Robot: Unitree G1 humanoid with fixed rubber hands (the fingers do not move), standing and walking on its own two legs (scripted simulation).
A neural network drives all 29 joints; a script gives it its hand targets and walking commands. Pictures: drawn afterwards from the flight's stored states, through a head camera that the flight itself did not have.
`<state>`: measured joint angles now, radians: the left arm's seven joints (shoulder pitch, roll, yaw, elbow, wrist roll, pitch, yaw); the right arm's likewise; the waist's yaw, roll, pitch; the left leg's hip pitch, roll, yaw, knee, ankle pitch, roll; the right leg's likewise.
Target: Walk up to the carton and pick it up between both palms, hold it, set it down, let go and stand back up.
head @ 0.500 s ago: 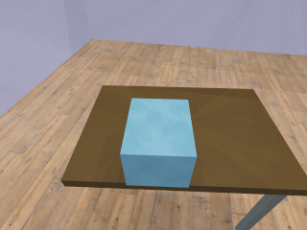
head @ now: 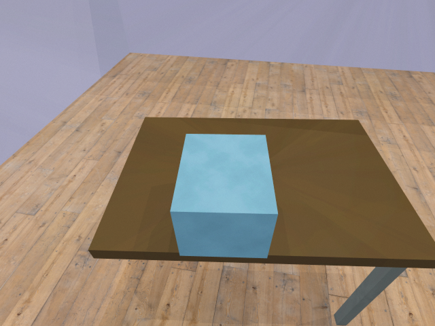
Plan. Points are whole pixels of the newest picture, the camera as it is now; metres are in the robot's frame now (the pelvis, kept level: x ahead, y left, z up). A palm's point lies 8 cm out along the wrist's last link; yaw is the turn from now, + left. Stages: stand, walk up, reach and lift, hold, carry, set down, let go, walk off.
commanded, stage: stand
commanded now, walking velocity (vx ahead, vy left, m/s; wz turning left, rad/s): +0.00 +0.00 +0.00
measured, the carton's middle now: (224, 192) +0.48 +0.01 -0.05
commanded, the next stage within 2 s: none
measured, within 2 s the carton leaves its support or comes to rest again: neither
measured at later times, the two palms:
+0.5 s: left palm out of the picture +0.05 +0.23 -0.12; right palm out of the picture +0.04 -0.26 -0.13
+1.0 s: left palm out of the picture +0.05 +0.23 -0.13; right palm out of the picture +0.05 -0.26 -0.13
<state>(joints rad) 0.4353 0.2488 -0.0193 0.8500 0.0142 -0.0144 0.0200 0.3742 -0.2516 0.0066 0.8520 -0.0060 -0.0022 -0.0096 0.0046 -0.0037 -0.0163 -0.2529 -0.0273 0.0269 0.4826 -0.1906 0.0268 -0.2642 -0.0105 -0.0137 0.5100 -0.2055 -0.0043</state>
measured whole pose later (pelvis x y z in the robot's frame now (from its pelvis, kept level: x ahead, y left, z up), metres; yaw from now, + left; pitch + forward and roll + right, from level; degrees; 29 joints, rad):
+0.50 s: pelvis +0.02 -0.01 +0.00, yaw +0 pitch -2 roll +0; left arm 0.36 0.23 -0.03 0.88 0.00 -0.01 0.03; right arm 0.36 -0.23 0.01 0.91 0.00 -0.01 -0.02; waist 0.00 0.00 0.00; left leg -0.21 -0.01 0.01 0.46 -0.21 0.01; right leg -0.22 0.01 -0.02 0.48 -0.23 -0.02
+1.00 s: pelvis +0.04 -0.02 +0.01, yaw +0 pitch -2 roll +0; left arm 0.34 0.22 -0.02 0.95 0.00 -0.01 0.04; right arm 0.34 -0.21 0.01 0.96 0.00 -0.01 -0.04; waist 0.00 0.00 0.01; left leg -0.17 -0.01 0.00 0.43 -0.22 0.00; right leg -0.18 0.01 -0.02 0.45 -0.23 -0.03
